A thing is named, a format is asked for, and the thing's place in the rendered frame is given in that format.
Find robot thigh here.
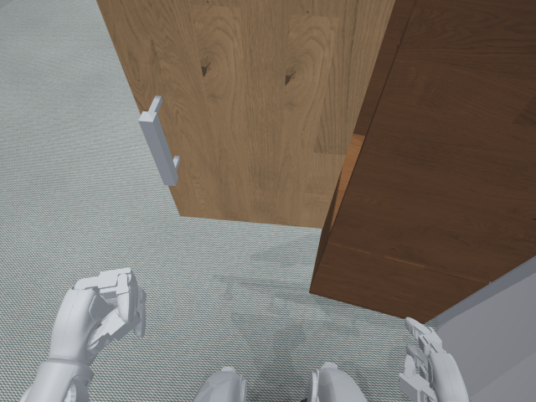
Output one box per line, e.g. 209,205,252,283
192,371,247,402
307,368,368,402

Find right robot thigh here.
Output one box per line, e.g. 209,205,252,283
307,368,368,402

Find handle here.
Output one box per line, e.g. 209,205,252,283
139,95,181,186

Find cupboard door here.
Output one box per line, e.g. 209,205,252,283
96,0,395,229

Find robot left forearm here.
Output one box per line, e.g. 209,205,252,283
18,359,94,402

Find right robot hand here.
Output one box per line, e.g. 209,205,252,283
399,317,469,402

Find left robot hand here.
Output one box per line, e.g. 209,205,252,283
49,267,147,366

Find left robot thigh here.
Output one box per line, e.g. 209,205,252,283
192,371,247,402

